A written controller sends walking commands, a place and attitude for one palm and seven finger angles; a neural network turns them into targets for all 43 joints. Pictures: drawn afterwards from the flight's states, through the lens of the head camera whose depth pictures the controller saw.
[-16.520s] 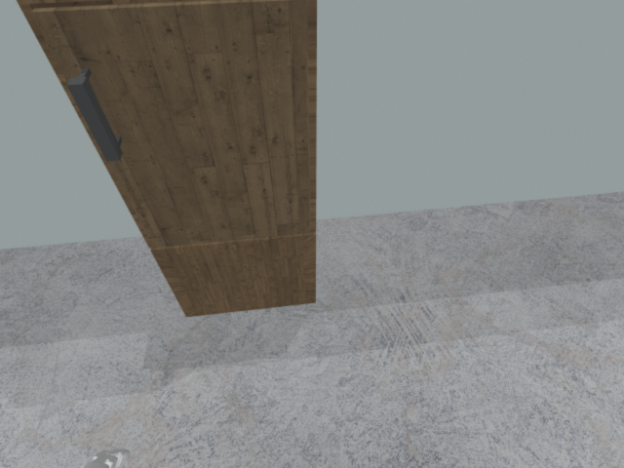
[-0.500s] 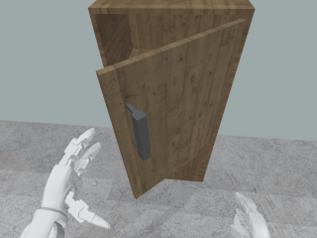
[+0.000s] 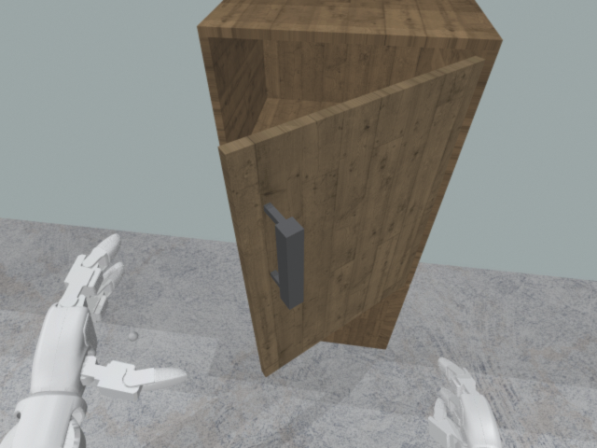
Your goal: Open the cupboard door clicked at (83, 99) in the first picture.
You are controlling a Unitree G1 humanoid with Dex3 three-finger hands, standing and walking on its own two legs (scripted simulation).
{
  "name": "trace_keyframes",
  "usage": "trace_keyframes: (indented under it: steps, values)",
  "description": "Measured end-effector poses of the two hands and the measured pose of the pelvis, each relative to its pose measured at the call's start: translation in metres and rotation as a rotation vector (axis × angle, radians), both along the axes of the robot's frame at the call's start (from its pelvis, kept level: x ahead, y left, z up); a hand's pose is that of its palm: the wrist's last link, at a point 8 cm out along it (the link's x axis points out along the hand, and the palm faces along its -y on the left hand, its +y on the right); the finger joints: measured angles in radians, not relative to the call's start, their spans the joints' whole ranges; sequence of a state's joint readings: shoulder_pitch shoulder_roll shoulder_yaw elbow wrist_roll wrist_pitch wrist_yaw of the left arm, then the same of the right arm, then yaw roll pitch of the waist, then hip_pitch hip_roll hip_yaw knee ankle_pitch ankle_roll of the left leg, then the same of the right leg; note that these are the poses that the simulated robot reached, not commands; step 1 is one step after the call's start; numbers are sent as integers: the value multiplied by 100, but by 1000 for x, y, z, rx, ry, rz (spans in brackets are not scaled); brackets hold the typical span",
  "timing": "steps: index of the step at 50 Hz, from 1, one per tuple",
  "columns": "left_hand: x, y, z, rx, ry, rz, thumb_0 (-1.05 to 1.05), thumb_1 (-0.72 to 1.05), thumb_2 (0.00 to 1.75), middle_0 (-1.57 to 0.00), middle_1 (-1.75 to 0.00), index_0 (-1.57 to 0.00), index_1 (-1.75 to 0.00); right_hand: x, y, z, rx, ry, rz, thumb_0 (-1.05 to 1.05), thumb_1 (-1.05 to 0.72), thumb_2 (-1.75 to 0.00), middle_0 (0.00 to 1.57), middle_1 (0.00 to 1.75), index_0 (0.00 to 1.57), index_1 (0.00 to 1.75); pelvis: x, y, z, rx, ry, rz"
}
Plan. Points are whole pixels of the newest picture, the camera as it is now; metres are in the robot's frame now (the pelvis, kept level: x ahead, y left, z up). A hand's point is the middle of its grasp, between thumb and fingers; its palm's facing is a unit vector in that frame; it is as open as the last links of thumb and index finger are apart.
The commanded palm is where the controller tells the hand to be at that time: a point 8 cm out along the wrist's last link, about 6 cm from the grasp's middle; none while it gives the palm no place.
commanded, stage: draw the hand back to the body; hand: left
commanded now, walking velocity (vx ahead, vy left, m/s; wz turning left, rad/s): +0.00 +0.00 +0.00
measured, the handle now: (282, 257) +0.34 +0.07 +0.09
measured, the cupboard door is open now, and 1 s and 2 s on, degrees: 42 42 42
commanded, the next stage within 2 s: step back with the hand held close in 0.88 s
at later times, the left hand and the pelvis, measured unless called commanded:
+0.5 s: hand (83, 292) +0.22 +0.26 +0.16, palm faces +0.41 -0.81 -0.41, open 9.1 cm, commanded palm +0.17 +0.30 +0.18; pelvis +0.02 +0.00 +0.01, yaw -2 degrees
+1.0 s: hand (90, 297) +0.21 +0.24 +0.16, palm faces +0.43 -0.81 -0.40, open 7.5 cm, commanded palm +0.16 +0.28 +0.18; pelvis +0.02 -0.01 +0.01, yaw -1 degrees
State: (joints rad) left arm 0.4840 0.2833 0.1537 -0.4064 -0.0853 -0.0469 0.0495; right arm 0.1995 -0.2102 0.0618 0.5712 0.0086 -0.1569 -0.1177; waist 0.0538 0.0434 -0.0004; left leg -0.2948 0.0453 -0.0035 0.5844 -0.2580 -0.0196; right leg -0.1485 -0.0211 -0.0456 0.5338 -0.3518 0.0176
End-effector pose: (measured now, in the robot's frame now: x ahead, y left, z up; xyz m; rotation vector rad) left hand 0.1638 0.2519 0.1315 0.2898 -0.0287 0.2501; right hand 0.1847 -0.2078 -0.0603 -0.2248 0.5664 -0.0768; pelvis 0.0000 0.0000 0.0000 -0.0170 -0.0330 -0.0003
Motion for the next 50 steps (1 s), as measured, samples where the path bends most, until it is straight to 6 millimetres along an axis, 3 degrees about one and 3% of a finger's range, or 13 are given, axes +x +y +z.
trace_keyframes:
  steps: [12,31,50]
  values:
    - [11,25,20,100,-20,88,0,14,57,-18,-30,-18,-30,3,3,-5,2,88,-9,1,-90,-90,20,30,20,30,14,8,9,13,-18,-20]
    - [15,44,47,176,-85,194,1,77,84,-21,-30,-20,-30,14,-17,-5,10,102,-42,1,-90,-90,20,30,20,30,22,-2,12,17,-22,-27]
    - [9,28,47,173,-83,178,1,89,89,-21,-30,-21,-30,7,-29,-9,16,108,-53,1,-90,-90,20,30,20,30,18,-14,12,17,-33,-23]
